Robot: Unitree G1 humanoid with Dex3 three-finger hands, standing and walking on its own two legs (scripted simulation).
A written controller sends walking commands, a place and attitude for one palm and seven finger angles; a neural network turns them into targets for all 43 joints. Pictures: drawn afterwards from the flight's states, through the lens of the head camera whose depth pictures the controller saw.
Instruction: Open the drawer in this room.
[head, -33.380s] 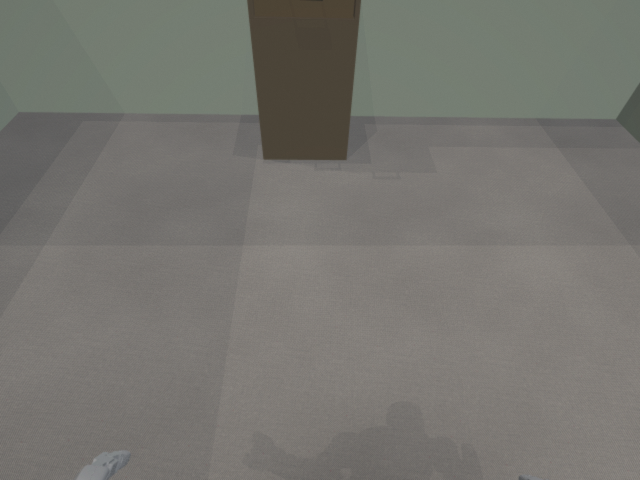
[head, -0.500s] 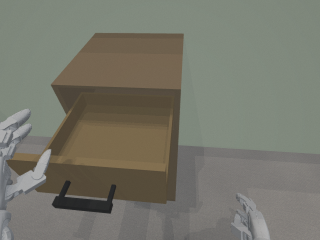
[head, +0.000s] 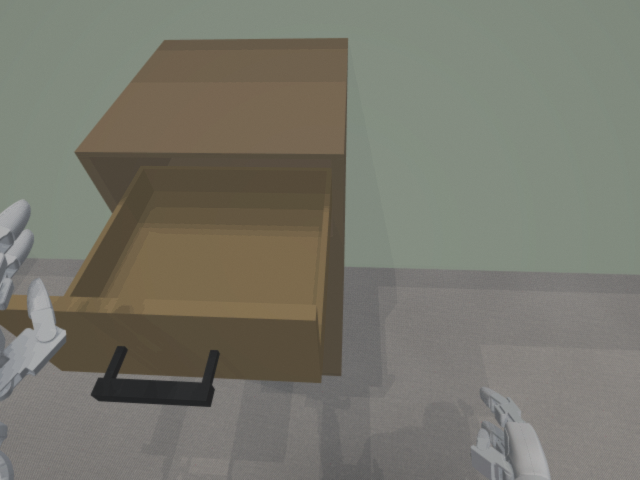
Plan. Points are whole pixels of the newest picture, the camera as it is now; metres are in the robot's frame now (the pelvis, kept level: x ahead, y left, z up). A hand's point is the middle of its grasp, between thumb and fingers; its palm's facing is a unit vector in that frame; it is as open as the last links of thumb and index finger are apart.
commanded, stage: step back with the hand held close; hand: left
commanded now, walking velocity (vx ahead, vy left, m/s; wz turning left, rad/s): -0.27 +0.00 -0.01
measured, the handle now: (160, 374) +0.24 +0.23 +0.01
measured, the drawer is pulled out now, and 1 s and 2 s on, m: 0.29 0.29 0.29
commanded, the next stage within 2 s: stop stepping back and stand still in 0.94 s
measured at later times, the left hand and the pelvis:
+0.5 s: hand out of the picture +0.13 +0.25 +0.19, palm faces +0.40 -0.80 -0.45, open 7.4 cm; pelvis -0.06 +0.02 -0.02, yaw +0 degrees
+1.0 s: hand out of the picture +0.06 +0.20 +0.18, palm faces +0.22 -0.83 -0.51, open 7.4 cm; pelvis -0.17 +0.00 -0.01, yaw -3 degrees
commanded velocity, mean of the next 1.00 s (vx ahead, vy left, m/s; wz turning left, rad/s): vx -0.32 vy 0.00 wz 0.01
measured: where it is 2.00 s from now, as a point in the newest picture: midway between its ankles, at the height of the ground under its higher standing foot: outside the picture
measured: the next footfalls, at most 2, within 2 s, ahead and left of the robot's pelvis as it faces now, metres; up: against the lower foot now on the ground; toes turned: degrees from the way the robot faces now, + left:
right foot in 0.90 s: -0.20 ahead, -0.10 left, +0.00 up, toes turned +7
left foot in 1.20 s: -0.24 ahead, +0.11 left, +0.00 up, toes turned +3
